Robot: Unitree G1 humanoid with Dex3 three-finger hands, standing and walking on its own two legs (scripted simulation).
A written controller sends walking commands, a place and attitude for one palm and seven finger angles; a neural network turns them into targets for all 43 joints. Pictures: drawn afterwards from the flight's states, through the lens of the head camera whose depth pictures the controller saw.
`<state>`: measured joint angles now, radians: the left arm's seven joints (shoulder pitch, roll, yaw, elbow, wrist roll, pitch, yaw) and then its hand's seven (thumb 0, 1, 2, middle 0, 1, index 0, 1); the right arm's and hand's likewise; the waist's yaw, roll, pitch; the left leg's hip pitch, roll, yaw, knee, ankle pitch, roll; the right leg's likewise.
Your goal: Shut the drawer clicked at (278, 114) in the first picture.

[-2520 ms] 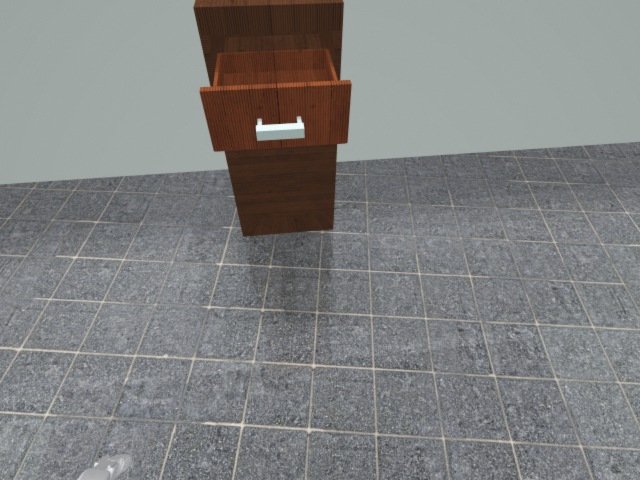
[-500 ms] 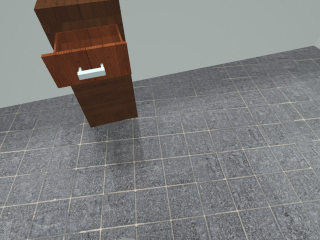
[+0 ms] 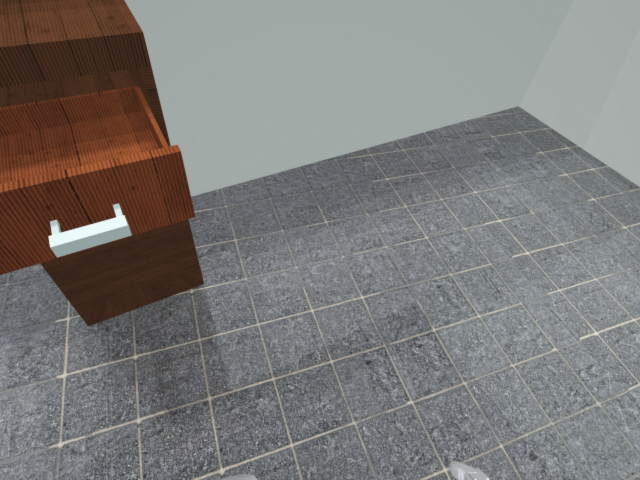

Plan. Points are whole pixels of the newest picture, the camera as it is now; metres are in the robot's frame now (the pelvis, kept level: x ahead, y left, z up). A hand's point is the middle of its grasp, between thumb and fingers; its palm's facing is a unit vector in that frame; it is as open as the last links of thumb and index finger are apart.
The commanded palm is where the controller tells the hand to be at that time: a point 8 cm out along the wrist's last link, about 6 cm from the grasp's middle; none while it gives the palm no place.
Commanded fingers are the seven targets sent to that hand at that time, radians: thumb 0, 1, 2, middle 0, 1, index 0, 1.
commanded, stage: walk to a spot facing it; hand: left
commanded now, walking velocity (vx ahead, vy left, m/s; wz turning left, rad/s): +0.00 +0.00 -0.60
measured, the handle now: (89, 226) +0.45 +0.43 -0.02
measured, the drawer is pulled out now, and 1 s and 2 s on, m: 0.30 0.30 0.30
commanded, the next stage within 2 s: turn to face it in 0.18 s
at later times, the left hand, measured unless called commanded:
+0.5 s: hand (250, 401) +0.25 +0.13 -0.15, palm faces -0.22 -0.95 -0.20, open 7.3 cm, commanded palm none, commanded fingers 0.00 0.90 0.90 -0.20 -0.30 -0.20 -0.30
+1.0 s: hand out of the picture +0.11 +0.25 -0.16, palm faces +0.18 -0.95 -0.25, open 7.3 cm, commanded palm none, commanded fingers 0.00 0.90 0.90 -0.20 -0.30 -0.20 -0.30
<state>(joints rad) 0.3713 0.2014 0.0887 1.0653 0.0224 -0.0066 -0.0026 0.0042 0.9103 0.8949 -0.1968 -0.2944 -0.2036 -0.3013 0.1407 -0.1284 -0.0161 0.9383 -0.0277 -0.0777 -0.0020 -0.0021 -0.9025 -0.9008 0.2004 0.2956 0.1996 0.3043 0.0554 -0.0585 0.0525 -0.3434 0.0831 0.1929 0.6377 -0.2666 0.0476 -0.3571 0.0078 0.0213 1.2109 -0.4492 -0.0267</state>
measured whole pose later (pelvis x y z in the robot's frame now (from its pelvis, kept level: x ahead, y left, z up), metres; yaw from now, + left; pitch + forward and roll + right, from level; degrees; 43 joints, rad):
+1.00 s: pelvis +0.07 +0.03 +0.02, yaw +6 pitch +1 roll -2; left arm 0.19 0.25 0.11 0.98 0.02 0.07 0.02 0.00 0.91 0.90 -0.19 -0.29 -0.20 -0.30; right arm 0.27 -0.19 -0.06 0.96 -0.02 0.01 -0.02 0.00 -0.90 -0.90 0.20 0.30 0.20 0.30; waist -0.01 -0.02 0.05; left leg -0.28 -0.01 0.03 0.47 -0.21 0.06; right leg -0.49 -0.07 -0.02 1.07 -0.36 0.09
